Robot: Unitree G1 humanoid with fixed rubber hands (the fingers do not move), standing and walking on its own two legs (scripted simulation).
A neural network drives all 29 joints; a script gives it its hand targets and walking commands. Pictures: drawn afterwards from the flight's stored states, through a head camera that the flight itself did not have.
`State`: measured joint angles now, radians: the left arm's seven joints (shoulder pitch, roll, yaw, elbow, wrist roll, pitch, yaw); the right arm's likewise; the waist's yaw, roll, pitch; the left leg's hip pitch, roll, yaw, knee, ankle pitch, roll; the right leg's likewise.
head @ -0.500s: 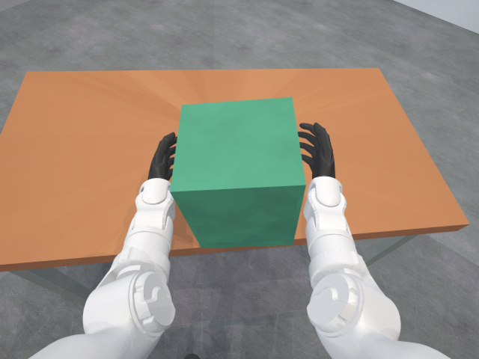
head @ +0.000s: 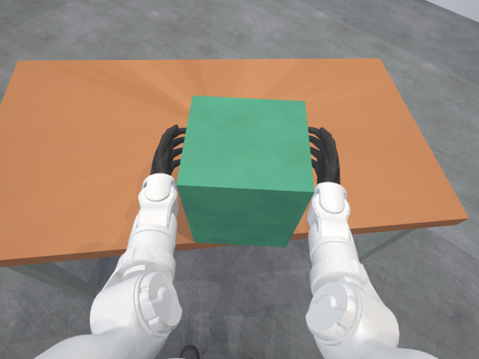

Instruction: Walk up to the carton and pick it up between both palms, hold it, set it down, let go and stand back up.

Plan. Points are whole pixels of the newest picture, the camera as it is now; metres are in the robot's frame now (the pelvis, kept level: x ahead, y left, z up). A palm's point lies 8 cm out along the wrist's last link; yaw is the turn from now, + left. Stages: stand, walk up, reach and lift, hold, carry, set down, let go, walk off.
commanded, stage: set down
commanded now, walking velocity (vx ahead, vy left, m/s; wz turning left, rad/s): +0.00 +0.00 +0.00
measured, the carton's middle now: (244, 179) +0.42 +0.02 -0.01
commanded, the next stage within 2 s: none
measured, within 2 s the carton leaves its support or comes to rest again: neither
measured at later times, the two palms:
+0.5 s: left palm (168, 169) +0.40 +0.16 +0.02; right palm (328, 180) +0.41 -0.12 +0.04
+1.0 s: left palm (154, 172) +0.41 +0.19 -0.01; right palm (322, 173) +0.44 -0.12 +0.02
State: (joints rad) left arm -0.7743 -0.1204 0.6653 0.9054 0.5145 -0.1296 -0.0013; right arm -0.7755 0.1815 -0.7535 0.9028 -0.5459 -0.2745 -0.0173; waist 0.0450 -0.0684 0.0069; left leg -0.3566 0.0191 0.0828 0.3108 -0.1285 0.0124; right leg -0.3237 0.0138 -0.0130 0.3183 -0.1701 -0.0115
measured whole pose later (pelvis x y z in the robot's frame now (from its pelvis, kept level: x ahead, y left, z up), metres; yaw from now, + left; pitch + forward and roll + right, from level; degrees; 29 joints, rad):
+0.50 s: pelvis +0.00 +0.00 +0.00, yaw -1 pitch +11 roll +0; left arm -0.79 -0.13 0.69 0.91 0.54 -0.17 0.00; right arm -0.76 0.18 -0.75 0.88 -0.54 -0.27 -0.01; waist 0.05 -0.08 0.00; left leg -0.39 0.02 0.09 0.33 -0.13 0.01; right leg -0.36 0.02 0.00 0.33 -0.17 -0.01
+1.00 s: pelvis -0.01 +0.00 -0.02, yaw -2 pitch +23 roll -2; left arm -0.95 0.15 0.23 1.45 -0.01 -0.32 0.13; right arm -0.95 -0.08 -0.15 1.32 0.07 -0.25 -0.12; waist 0.05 -0.04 -0.21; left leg -0.75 0.07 0.09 0.58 -0.22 0.01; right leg -0.69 0.05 -0.01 0.51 -0.22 -0.02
